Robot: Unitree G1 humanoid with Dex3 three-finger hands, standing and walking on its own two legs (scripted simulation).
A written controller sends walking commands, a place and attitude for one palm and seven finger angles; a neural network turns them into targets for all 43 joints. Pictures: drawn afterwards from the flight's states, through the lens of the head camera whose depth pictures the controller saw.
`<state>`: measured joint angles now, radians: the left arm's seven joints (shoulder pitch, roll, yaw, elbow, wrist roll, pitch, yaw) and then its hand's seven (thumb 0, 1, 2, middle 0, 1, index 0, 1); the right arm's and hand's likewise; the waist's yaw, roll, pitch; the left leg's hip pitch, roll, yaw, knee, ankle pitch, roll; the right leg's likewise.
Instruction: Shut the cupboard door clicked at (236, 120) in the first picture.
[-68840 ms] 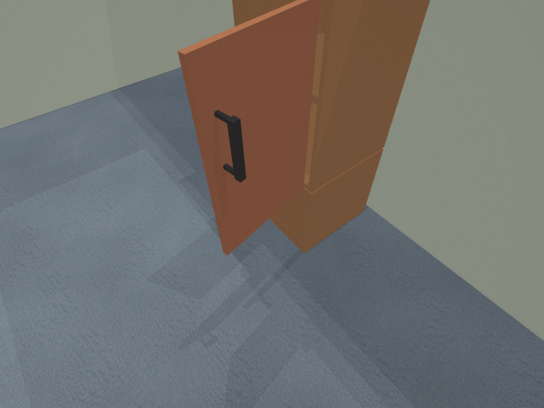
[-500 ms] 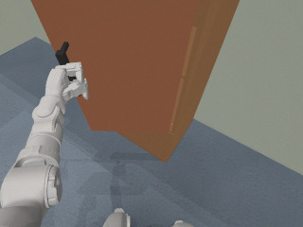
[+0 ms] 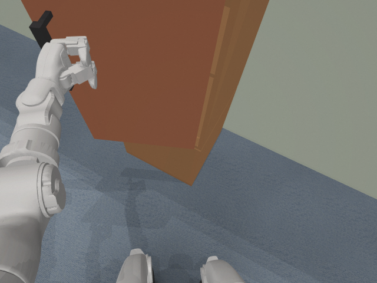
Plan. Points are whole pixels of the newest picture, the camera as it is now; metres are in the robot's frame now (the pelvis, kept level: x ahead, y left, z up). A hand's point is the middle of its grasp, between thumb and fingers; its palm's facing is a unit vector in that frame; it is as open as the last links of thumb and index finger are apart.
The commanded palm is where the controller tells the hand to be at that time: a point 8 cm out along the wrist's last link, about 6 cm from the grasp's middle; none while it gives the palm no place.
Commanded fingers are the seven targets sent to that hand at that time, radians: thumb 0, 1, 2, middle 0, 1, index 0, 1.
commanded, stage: push the door shut along its arc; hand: left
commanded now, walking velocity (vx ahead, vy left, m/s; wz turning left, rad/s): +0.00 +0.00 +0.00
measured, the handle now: (58, 54) +0.58 +0.23 +0.12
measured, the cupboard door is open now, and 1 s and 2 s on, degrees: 23 8 6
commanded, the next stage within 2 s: pull the fist back off the door in 0.80 s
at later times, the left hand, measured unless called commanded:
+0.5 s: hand (101, 50) +0.57 +0.14 +0.13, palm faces -0.28 -0.96 +0.00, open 3.0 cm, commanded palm +0.58 +0.16 +0.12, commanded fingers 0.00 0.90 0.90 -1.30 -1.50 -1.30 -1.50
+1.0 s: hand (113, 36) +0.61 +0.11 +0.14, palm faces -0.12 -0.99 +0.12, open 3.3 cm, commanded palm +0.61 +0.11 +0.12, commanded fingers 0.00 0.90 0.90 -1.30 -1.50 -1.30 -1.50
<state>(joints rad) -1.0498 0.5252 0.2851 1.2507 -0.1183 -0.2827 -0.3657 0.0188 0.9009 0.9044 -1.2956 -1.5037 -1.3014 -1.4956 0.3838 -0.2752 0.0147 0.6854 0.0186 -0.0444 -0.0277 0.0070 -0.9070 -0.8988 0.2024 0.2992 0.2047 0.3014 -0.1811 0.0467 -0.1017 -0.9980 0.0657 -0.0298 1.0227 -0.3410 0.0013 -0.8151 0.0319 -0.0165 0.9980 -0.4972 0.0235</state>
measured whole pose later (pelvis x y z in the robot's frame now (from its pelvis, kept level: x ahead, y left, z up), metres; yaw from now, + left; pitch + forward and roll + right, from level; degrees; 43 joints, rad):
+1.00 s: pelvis +0.00 +0.01 -0.03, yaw -2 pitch +28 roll -7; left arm -1.49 0.57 0.31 1.37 -0.03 -0.11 -0.16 0.03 0.93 0.96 -1.30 -1.50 -1.30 -1.50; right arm 0.44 -0.25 0.04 0.69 -0.06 -0.10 0.00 0.00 -0.91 -0.90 0.20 0.30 0.20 0.30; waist -0.27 0.07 -0.11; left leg -1.29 0.07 -0.06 1.19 -0.38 0.02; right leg -1.08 0.04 -0.04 1.13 -0.53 0.04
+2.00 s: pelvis +0.03 -0.03 +0.02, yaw +1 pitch +14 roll -1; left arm -0.83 0.22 0.26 1.04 -0.08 -0.35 0.05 0.02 0.90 0.90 -1.30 -1.50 -1.30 -1.50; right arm 0.30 -0.24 -0.02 0.64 -0.01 0.02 0.03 0.00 -0.91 -0.90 0.20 0.30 0.20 0.30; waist -0.11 0.05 -0.13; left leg -0.81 0.06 -0.02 0.91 -0.35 -0.04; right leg -0.66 0.03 -0.01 0.92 -0.52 -0.01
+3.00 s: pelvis +0.04 -0.01 +0.07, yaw +1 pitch -3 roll +0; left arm 0.34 0.33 0.27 -0.26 -0.08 -0.05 0.09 0.02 0.89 0.90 -0.57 -0.71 -0.58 -0.70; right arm 0.18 -0.21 0.04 0.61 0.02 -0.03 -0.08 0.01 -0.91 -0.90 0.20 0.30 0.20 0.30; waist 0.06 0.07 -0.01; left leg -0.21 0.02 0.02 0.45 -0.19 -0.01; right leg -0.05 -0.02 0.01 0.42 -0.32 0.02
